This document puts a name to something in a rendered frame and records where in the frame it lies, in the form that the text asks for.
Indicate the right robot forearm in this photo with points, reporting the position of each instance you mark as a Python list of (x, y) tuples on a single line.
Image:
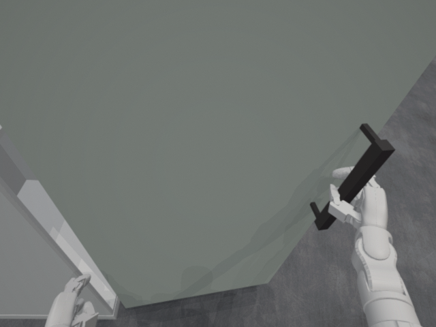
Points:
[(384, 297)]

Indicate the left robot hand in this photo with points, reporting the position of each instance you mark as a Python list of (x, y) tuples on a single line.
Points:
[(66, 305)]

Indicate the fridge door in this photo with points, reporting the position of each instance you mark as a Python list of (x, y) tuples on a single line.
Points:
[(184, 140)]

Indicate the handle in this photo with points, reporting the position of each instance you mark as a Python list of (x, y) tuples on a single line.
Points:
[(375, 156)]

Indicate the right robot hand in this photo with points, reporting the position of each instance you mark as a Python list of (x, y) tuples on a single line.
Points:
[(371, 203)]

